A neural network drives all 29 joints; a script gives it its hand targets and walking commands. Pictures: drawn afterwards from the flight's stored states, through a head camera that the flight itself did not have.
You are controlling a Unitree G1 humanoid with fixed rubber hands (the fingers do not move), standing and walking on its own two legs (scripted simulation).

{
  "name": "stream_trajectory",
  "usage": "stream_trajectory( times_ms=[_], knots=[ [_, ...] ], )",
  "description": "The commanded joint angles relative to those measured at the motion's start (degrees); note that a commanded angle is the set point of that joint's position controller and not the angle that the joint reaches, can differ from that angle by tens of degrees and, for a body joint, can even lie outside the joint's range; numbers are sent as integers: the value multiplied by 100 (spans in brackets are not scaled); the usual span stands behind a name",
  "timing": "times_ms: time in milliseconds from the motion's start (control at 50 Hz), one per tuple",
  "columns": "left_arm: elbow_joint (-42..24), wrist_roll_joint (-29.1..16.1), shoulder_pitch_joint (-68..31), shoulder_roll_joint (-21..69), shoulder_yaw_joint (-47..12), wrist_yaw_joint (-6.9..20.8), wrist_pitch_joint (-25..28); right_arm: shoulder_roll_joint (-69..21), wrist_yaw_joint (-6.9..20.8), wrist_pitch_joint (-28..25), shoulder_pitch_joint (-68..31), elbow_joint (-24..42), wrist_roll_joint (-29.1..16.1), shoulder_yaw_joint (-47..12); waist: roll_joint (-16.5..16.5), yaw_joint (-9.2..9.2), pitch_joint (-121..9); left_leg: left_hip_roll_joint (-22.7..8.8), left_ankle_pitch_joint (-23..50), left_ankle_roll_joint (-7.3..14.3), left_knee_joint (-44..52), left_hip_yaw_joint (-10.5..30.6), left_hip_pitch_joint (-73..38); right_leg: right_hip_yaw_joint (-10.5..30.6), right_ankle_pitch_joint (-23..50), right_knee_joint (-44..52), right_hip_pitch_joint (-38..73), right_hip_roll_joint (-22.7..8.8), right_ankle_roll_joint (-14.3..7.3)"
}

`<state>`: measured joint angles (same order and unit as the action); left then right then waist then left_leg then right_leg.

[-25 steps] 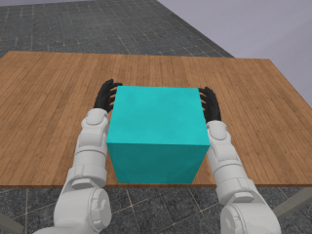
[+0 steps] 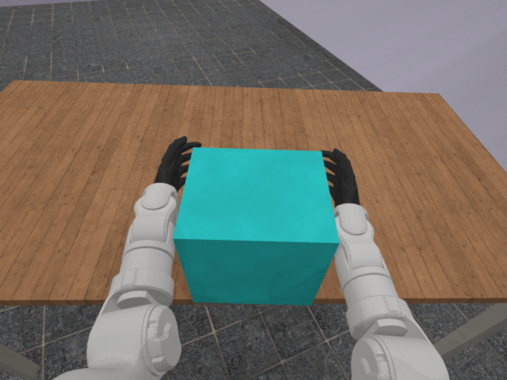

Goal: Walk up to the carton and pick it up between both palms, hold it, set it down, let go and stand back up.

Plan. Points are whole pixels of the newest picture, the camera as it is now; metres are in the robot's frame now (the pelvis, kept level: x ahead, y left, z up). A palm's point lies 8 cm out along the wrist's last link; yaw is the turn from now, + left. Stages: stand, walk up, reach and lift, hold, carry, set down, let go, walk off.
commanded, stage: set down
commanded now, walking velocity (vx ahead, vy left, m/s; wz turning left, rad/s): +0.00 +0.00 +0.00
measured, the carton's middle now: (254, 229) +0.34 +0.01 +0.07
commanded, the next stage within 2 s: none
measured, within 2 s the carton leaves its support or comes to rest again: rests again in 0.70 s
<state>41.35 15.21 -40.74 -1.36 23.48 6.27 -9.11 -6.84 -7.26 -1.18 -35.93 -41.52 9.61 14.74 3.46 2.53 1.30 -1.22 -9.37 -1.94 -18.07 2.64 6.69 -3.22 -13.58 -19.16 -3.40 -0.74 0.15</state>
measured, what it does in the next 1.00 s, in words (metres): stands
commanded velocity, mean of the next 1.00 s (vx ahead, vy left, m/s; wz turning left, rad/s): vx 0.00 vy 0.00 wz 0.00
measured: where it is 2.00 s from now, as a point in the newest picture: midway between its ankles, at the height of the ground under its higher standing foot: outside the picture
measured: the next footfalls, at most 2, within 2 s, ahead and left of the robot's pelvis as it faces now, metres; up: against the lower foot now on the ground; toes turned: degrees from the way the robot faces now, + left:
none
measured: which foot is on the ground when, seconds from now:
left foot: down 0.00-1.00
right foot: down 0.00-1.00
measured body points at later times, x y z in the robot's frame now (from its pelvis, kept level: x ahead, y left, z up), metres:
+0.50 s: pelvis +0.00 +0.00 +0.00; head +0.01 +0.02 +0.45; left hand +0.42 +0.16 +0.09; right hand +0.38 -0.13 +0.09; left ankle +0.01 +0.15 -0.75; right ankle -0.03 -0.11 -0.75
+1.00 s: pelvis +0.01 +0.00 +0.00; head +0.03 +0.02 +0.45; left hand +0.42 +0.16 +0.08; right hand +0.39 -0.13 +0.08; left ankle +0.01 +0.15 -0.75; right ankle -0.03 -0.11 -0.75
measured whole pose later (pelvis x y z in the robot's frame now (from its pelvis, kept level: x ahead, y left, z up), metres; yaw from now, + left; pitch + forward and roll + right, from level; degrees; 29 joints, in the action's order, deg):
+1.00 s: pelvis +0.01 +0.00 +0.00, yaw +0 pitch -1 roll +0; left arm 45.6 17.9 -40.1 -0.8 23.9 7.7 -2.2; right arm -9.3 -6.6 -9.7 -31.9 -42.5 15.1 19.6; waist 3.5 1.3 3.6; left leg -1.2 -10.1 -2.0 -18.1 2.6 6.7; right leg -3.2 -14.2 -19.1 -3.4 -0.7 0.1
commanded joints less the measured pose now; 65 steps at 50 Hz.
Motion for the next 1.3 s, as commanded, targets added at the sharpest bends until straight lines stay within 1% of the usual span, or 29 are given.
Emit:
stream_trajectory(
  times_ms=[0,20,40,60,80,100,200,260,320,340,360,380,420,460,560,680,700,720,740,900,940,1000,1060,1140,1160,1180,1200,1220,1280],
  knots=[
    [158,367,-3381,2751,-1183,684,312,-3003,573,-455,-3681,266,623,-1009,-257,-212,-2178,329,1254,78,274,-986,36,-36,3245,52,1092,100,622],
    [126,372,-3350,2720,-1169,671,340,-2973,558,-443,-3552,238,670,-1032,-245,-168,-2138,344,1275,62,282,-981,52,-44,3402,14,1141,92,644],
    [194,452,-3288,2761,-1037,670,333,-2958,581,-489,-3689,331,679,-1020,-328,-319,-2145,339,1278,77,283,-994,100,-4,3300,-3,1164,96,608],
    [188,391,-3302,2777,-1181,660,370,-2924,594,-535,-3705,400,698,-975,-354,-217,-2307,332,1295,39,261,-997,64,-59,3356,-21,1103,107,609],
    [208,438,-3295,2769,-1105,634,406,-2943,596,-580,-3710,426,678,-1049,-380,-314,-2341,320,1371,38,275,-995,65,-22,3318,-4,1103,120,588],
    [171,339,-3377,2832,-1239,632,428,-2912,594,-630,-3719,475,743,-951,-400,-213,-2411,305,1470,17,234,-967,52,-98,3334,-21,1080,130,582],
    [344,479,-3162,2789,-972,645,441,-2884,613,-615,-3535,290,817,-948,-326,-337,-2049,318,1375,57,287,-1015,30,-59,3169,88,1045,117,569],
    [304,510,-3130,2784,-992,624,496,-2916,635,-641,-3359,180,831,-848,-302,-255,-2089,307,1416,27,251,-1020,15,-83,3181,90,1004,129,570],
    [305,575,-3159,2759,-939,633,523,-2962,630,-690,-3428,199,925,-826,-391,-337,-2122,298,1303,56,273,-1051,83,-51,3112,50,962,84,590],
    [355,496,-3154,2814,-1006,638,572,-2950,651,-728,-3442,286,925,-834,-302,-290,-2224,305,1307,84,261,-1040,119,-77,3045,60,982,112,553],
    [277,515,-3231,2791,-1047,621,608,-2978,641,-713,-3264,44,980,-699,-414,-194,-2130,281,1276,34,298,-1038,85,-91,3063,73,942,97,562],
    [424,555,-3132,2709,-913,643,617,-2962,663,-760,-3423,205,1008,-729,-283,-349,-2105,288,1251,81,294,-1057,141,-84,2930,90,895,112,575],
    [392,582,-3211,2741,-862,610,654,-2916,691,-773,-3272,47,1056,-643,-413,-299,-2020,276,1318,45,286,-1029,62,-85,2834,122,836,123,521],
    [378,515,-3123,2765,-925,573,708,-2984,690,-846,-3354,141,1031,-724,-357,-407,-2303,265,1463,32,219,-1049,105,-57,3125,55,898,83,523],
    [537,661,-2863,2743,-823,621,716,-2955,645,-893,-3099,-25,1156,-638,-315,-297,-1893,292,1355,61,251,-1044,188,-66,3184,74,966,65,568],
    [435,646,-2799,2830,-944,543,833,-3033,647,-1062,-3029,-23,1149,-706,-441,-329,-2252,274,1676,-13,130,-1044,169,-81,3409,17,983,94,504],
    [520,710,-2685,2826,-896,560,837,-3040,653,-1104,-3041,79,1164,-798,-337,-413,-2227,272,1670,47,148,-1048,189,-67,3440,30,950,79,541],
    [460,674,-2711,2843,-961,567,849,-2955,641,-1094,-3005,-24,1174,-682,-426,-283,-2109,265,1660,27,138,-1034,136,-110,3435,19,892,91,523],
    [461,652,-2644,2811,-903,574,880,-2993,639,-1115,-2897,-42,1162,-789,-354,-383,-2125,267,1684,43,95,-1061,133,-68,3488,23,944,73,527],
    [492,717,-2441,2884,-923,555,997,-3080,630,-1316,-2747,-209,1226,-886,-335,-424,-2129,274,1920,25,58,-1057,196,-85,3888,-65,965,75,574],
    [575,676,-2439,2861,-916,554,1025,-2971,620,-1348,-2703,-246,1243,-729,-371,-320,-2079,249,1819,25,69,-1019,153,-112,3626,4,906,82,537],
    [599,801,-2395,2792,-777,545,1043,-3007,649,-1338,-2601,-397,1217,-734,-419,-429,-1945,226,1763,53,84,-1002,125,-131,3318,55,715,98,509],
    [576,793,-2368,2842,-838,542,1071,-2936,648,-1383,-2552,-443,1282,-682,-418,-364,-1893,208,1933,29,38,-997,50,-171,3365,41,658,125,492],
    [753,866,-2290,2638,-631,564,1107,-2973,643,-1368,-2433,-455,1334,-703,-288,-461,-1742,241,1651,105,93,-1027,187,-126,3330,66,698,55,528],
    [768,941,-2294,2704,-591,569,1072,-2927,679,-1329,-2466,-580,1302,-546,-371,-389,-1583,228,1591,106,121,-1011,146,-156,3050,91,608,97,505],
    [792,925,-2236,2671,-562,572,1035,-2786,674,-1338,-2529,-436,1333,-573,-328,-464,-1587,217,1544,125,146,-1034,67,-159,3058,91,560,96,517],
    [681,948,-2315,2682,-565,577,1080,-2873,655,-1322,-2383,-548,1428,-475,-274,-336,-1518,213,1538,112,138,-1034,75,-205,3046,107,576,102,510],
    [637,927,-2279,2686,-649,571,1111,-2920,664,-1380,-2444,-446,1378,-562,-363,-444,-1699,213,1682,115,95,-1042,105,-154,3153,77,567,88,509],
    [808,930,-2379,2422,-470,559,1135,-2773,676,-1332,-2408,-588,1364,-388,-301,-416,-1508,228,1407,168,135,-1024,170,-158,2852,138,429,68,520]
  ],
)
